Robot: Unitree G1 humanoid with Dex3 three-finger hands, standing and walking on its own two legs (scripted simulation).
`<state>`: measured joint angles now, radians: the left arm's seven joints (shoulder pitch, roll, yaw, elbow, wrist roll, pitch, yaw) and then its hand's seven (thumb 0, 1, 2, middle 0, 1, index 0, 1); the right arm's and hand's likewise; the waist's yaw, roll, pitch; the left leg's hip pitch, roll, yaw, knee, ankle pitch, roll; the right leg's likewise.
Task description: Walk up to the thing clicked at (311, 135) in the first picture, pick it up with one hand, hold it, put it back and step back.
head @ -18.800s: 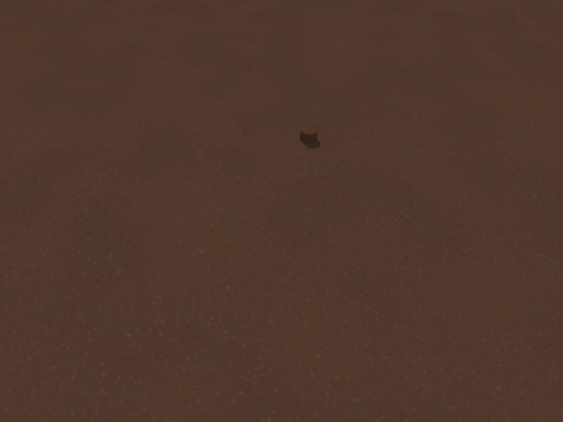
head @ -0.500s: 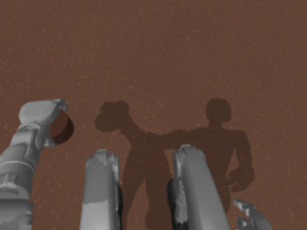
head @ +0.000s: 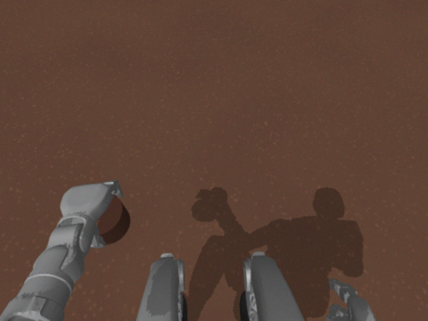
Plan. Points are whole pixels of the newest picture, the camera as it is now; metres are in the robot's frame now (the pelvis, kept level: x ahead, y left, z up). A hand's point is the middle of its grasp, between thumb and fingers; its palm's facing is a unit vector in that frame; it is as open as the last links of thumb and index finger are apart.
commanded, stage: lift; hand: left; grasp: from above
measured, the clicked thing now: (104, 218) +0.34 +0.24 -0.12
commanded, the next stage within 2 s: hold in 0.68 s
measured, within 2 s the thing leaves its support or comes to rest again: neither
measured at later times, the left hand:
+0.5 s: hand (89, 187) +0.35 +0.22 +0.03, palm faces -0.45 -0.09 -0.89, open 11.7 cm
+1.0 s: hand (77, 167) +0.36 +0.22 +0.08, palm faces -0.45 -0.07 -0.89, open 11.7 cm
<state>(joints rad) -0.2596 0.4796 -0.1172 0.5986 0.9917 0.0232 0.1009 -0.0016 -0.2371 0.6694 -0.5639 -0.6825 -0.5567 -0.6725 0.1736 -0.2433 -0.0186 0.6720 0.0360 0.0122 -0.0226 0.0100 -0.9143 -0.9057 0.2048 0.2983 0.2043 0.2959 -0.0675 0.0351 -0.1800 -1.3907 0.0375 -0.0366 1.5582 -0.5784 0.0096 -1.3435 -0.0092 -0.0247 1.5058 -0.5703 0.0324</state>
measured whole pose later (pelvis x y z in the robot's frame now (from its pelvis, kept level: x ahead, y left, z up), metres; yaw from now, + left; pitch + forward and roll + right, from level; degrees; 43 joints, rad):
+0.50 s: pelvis +0.04 +0.00 +0.12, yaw +1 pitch +13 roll -1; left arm -0.27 0.39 -0.18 0.76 1.00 0.04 0.15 0.00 -0.23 0.68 -0.53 -0.71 -0.53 -0.70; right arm 0.26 -0.25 -0.03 0.73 0.03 -0.02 -0.04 0.01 -0.91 -0.91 0.20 0.30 0.20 0.30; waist -0.06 0.02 -0.10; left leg -0.79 0.04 0.00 1.00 -0.44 0.00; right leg -0.76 -0.01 0.00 0.97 -0.42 0.02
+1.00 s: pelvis +0.06 +0.00 +0.16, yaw +0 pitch +7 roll -1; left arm -0.26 0.37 -0.20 0.77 1.01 0.03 0.11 -0.01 -0.26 0.73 -0.53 -0.72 -0.53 -0.70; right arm 0.24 -0.26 -0.04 0.72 0.04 0.01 -0.03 0.01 -0.90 -0.90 0.20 0.30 0.20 0.30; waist -0.04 0.03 -0.06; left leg -0.50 0.03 0.03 0.73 -0.35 0.00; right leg -0.49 -0.02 0.01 0.70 -0.34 0.03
